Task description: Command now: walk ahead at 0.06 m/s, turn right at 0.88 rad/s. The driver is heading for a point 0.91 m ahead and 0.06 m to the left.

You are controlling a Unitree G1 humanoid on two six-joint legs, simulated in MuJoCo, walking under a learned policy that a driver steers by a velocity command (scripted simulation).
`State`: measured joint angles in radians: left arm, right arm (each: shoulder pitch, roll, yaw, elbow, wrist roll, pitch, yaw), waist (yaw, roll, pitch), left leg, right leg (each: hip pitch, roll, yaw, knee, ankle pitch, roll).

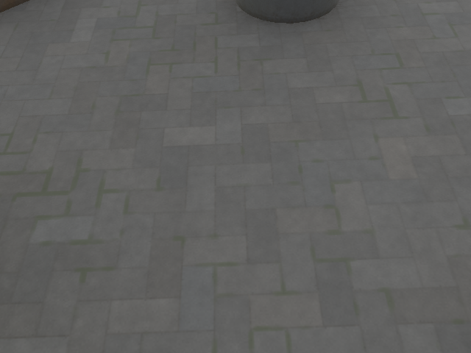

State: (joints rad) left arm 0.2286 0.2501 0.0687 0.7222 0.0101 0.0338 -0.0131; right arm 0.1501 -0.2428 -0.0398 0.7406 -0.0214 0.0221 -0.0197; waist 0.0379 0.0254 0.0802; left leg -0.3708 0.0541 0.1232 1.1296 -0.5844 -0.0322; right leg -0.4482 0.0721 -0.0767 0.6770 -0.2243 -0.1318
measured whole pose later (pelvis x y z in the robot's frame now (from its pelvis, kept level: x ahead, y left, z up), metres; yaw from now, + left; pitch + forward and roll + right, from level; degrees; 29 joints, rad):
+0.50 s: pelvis +0.05 +0.04 +0.02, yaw +0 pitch +0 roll -1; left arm 0.17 0.25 0.04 0.77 0.02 0.04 0.03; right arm 0.38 -0.25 -0.04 0.84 0.00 0.04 0.01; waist -0.05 -0.02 -0.03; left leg -0.16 -0.02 0.03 0.56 -0.48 0.10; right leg -0.28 0.05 -0.06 0.47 -0.21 -0.07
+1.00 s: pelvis +0.32 +0.08 -0.01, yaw +5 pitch +4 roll -3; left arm 0.01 0.27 0.01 0.69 0.03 -0.04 -0.04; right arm 0.57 -0.25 -0.04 0.99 -0.04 -0.08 -0.03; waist -0.06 0.02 0.00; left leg 0.23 -0.04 -0.04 0.45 -0.41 0.07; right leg -0.55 0.10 -0.18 0.62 -0.17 -0.17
